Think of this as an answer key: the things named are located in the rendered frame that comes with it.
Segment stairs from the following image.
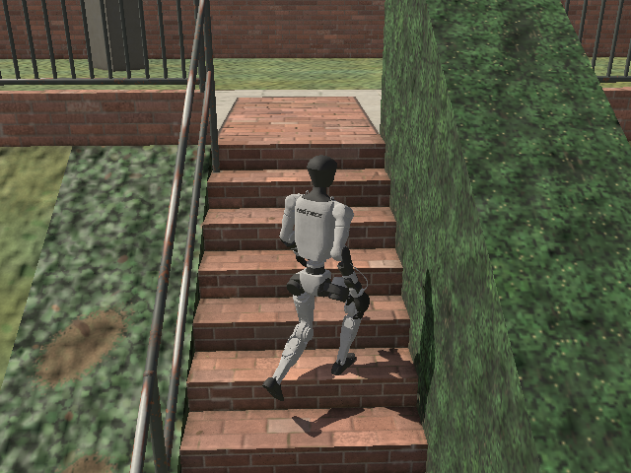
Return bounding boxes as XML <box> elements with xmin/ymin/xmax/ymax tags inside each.
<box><xmin>179</xmin><ymin>144</ymin><xmax>428</xmax><ymax>473</ymax></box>

